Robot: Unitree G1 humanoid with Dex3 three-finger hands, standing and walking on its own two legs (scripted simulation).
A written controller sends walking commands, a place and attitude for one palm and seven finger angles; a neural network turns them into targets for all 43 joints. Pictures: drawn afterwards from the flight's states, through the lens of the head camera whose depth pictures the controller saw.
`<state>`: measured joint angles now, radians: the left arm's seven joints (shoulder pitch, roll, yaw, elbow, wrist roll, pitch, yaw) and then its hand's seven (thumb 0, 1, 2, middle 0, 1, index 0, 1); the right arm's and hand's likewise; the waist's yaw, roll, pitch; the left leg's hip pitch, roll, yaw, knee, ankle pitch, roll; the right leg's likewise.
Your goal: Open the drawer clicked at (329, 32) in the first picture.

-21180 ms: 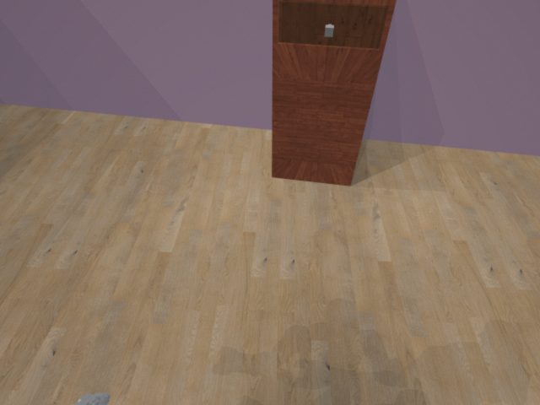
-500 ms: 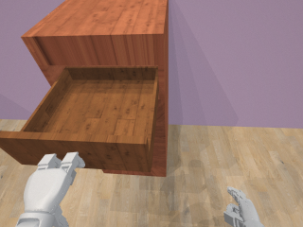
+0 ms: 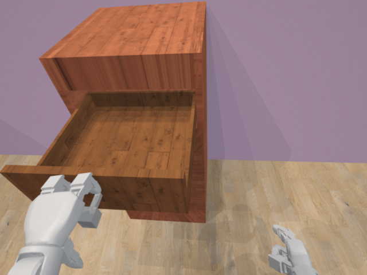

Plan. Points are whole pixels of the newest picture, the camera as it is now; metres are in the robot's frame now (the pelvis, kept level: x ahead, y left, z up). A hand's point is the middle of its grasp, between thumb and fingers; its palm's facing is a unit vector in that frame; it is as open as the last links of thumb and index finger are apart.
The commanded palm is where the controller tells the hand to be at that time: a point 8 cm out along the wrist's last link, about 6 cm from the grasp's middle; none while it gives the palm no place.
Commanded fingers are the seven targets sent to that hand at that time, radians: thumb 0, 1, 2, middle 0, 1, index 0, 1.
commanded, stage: lift the hand off the handle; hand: left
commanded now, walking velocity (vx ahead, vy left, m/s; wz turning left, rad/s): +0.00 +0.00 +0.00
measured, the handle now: (92, 209) +0.22 +0.23 +0.05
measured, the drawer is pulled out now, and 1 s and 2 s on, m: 0.30 0.30 0.30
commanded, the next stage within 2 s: draw the hand back to the body in 0.92 s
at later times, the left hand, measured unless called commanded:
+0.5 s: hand (60, 199) +0.19 +0.24 +0.15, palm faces +0.15 -0.09 -0.98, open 13.8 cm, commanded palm +0.16 +0.23 +0.22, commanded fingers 0.00 -0.50 0.30 -0.30 -1.20 -0.30 -1.20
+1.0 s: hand (43, 187) +0.19 +0.24 +0.19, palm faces +0.12 -0.08 -0.99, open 13.8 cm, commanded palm +0.16 +0.24 +0.26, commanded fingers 0.00 -0.50 0.30 -0.30 -1.20 -0.30 -1.20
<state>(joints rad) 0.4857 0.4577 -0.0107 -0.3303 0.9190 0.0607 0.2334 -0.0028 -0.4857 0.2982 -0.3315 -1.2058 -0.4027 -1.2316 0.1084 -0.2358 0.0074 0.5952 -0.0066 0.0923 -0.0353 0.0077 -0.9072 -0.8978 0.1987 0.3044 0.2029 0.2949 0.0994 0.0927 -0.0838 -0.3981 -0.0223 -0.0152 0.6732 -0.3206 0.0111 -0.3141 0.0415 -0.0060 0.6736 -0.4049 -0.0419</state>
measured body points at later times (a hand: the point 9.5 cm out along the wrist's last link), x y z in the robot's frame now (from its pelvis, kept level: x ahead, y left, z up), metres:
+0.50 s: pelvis +0.00 +0.01 +0.02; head -0.02 -0.04 +0.46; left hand +0.18 +0.24 +0.21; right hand +0.23 -0.18 -0.07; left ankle +0.02 +0.11 -0.72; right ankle -0.03 -0.09 -0.72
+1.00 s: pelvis -0.01 +0.00 +0.02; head -0.03 -0.05 +0.46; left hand +0.18 +0.25 +0.25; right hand +0.24 -0.19 -0.06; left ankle +0.02 +0.11 -0.72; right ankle -0.03 -0.09 -0.72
